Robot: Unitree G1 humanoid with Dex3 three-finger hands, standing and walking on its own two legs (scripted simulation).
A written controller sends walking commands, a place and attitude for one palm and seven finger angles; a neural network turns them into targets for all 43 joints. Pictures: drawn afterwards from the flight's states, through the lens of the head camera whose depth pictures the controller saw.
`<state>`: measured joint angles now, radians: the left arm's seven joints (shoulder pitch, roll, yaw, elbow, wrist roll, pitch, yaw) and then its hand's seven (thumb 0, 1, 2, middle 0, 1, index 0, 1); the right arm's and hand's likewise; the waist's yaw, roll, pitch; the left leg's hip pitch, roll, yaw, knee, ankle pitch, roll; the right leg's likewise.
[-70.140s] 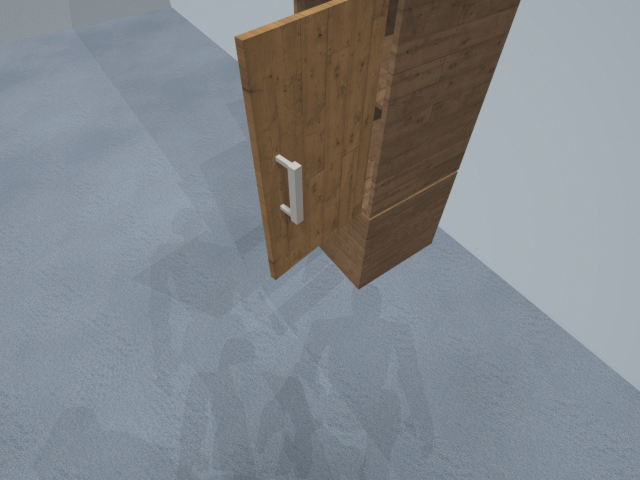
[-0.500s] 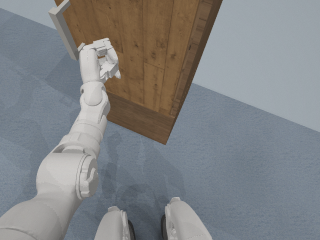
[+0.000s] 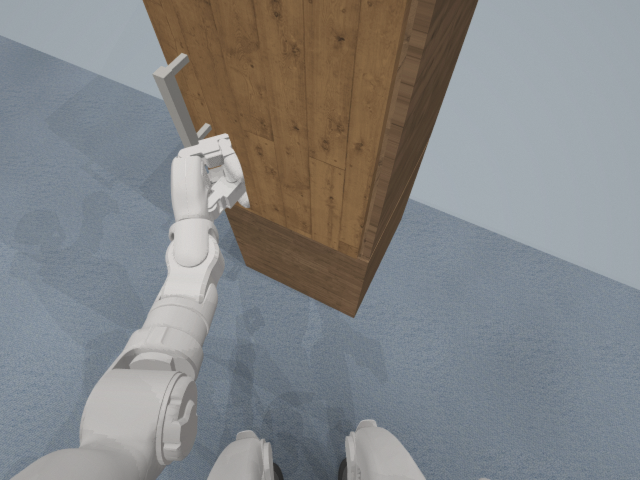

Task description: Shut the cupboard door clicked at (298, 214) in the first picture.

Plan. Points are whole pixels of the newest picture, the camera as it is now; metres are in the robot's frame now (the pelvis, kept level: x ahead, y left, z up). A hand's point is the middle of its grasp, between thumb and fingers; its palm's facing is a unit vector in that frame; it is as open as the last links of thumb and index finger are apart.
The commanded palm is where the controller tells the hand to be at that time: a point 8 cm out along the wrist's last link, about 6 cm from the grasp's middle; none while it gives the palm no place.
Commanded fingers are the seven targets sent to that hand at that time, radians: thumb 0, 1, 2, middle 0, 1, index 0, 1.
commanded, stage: draw the hand back to the body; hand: left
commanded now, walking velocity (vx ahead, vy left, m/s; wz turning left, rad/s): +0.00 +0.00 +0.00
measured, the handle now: (187, 106) +0.64 +0.15 +0.03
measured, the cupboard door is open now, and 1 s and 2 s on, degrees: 0 0 0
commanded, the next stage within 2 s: step back with the hand held close in 1.40 s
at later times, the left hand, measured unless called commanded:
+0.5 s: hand (110, 271) +0.32 +0.16 +0.14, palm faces +0.05 -0.98 -0.19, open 3.1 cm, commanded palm +0.28 +0.22 +0.17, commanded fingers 0.00 0.90 0.90 -0.89 -1.05 -0.89 -1.05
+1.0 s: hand out of the picture +0.22 +0.29 +0.23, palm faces +0.45 -0.80 -0.39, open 5.9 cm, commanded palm +0.16 +0.33 +0.26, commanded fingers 0.00 0.90 0.90 -0.20 -0.30 -0.20 -0.30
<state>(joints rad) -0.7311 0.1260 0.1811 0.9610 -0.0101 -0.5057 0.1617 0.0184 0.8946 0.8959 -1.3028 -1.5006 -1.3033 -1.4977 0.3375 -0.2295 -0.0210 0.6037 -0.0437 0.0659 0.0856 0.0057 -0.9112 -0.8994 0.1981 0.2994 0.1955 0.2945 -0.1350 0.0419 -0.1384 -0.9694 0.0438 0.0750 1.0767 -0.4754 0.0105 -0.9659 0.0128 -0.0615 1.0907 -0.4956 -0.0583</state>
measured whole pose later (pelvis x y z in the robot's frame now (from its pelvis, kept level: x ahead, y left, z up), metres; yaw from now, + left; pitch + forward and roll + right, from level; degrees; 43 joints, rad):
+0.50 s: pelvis +0.01 +0.01 +0.07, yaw +0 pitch +2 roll +0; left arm -0.03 0.22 0.00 0.22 -0.08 -0.16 0.04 0.02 0.89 0.90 -1.14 -1.32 -1.14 -1.31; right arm 0.19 -0.24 0.01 0.54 0.05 0.07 -0.06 0.01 -0.91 -0.90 0.20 0.30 0.19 0.29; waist -0.01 0.03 -0.05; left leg -0.34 0.01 0.08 0.61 -0.31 0.03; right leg -0.33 0.01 -0.05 0.62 -0.33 -0.03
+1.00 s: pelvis +0.03 +0.03 +0.09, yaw +2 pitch -4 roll -1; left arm 0.44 0.34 0.30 -0.34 -0.07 -0.04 0.10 0.02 0.89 0.90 -0.47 -0.59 -0.47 -0.58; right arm 0.21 -0.22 0.04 0.60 0.01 -0.03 -0.05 0.01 -0.91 -0.90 0.20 0.30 0.20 0.30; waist 0.06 0.08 -0.01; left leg -0.11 -0.02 0.06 0.42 -0.25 0.04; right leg -0.07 -0.01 -0.07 0.39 -0.26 -0.01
